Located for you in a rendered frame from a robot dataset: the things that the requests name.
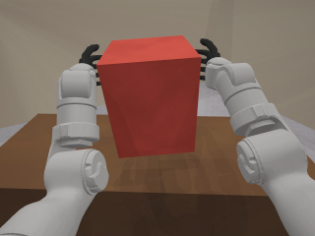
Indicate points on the robot right forearm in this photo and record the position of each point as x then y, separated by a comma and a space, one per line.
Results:
249, 110

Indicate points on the robot right upper arm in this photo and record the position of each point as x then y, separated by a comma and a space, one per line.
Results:
275, 161

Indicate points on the robot left forearm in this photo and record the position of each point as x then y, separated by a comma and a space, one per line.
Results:
76, 105

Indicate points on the right robot hand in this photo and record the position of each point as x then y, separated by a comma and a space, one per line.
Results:
210, 54

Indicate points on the carton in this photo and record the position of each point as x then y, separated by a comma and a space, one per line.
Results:
151, 91

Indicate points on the robot left upper arm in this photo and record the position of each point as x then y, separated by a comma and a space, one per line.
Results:
72, 179

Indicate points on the pedestal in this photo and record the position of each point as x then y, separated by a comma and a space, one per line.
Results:
198, 193

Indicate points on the left robot hand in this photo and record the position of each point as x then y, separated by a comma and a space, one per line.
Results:
88, 59

